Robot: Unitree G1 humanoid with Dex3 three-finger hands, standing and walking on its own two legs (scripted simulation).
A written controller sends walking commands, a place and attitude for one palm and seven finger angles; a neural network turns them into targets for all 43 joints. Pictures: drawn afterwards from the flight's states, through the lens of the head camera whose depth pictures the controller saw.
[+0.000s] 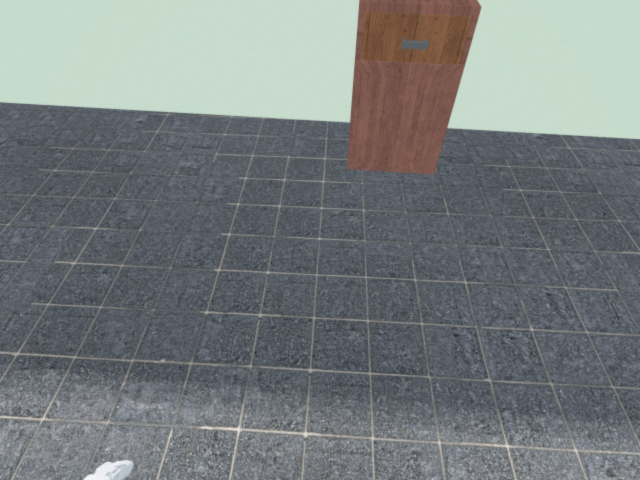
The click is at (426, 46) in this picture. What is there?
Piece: drawer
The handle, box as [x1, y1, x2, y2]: [402, 38, 428, 49]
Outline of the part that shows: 402,38 403,48 427,49 428,41 425,39 422,41 411,41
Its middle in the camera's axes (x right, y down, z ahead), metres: +0.37 -0.78 +1.53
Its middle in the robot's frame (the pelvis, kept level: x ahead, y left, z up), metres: +1.68 -0.30 -0.11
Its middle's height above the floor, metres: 0.66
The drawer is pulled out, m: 0.00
